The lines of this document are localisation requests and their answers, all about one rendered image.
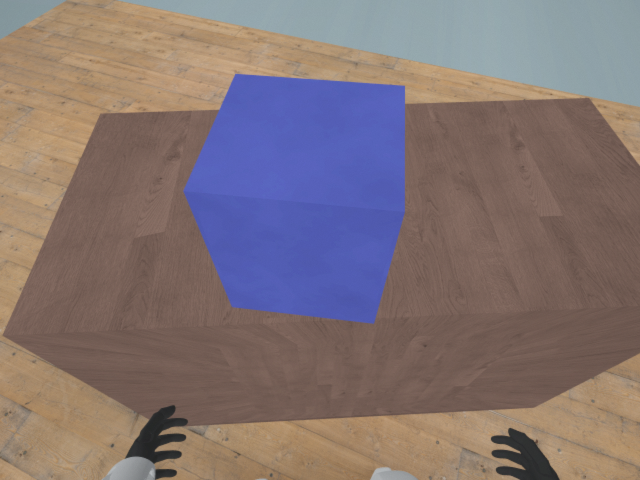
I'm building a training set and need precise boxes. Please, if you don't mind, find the right robot shin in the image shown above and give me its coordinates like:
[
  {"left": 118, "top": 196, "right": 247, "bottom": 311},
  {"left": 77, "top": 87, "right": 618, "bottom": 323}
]
[{"left": 371, "top": 467, "right": 392, "bottom": 478}]

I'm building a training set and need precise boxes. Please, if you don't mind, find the robot left forearm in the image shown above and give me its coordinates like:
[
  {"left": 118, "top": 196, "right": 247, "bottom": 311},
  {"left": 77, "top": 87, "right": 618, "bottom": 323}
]
[{"left": 102, "top": 457, "right": 156, "bottom": 480}]

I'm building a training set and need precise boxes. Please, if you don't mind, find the robot right hand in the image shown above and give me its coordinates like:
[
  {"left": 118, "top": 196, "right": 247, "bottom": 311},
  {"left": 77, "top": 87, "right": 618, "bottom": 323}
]
[{"left": 491, "top": 428, "right": 560, "bottom": 480}]

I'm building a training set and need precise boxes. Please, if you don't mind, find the pedestal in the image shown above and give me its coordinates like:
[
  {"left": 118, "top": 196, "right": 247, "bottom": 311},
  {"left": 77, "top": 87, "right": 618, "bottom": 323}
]
[{"left": 2, "top": 98, "right": 640, "bottom": 427}]

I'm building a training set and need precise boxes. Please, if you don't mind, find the carton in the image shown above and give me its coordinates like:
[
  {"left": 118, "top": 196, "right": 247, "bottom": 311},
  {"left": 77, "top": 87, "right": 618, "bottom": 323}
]
[{"left": 183, "top": 74, "right": 405, "bottom": 324}]

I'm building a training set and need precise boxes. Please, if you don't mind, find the robot left hand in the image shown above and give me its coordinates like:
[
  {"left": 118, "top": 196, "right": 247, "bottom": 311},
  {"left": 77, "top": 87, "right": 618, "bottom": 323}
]
[{"left": 125, "top": 405, "right": 188, "bottom": 480}]

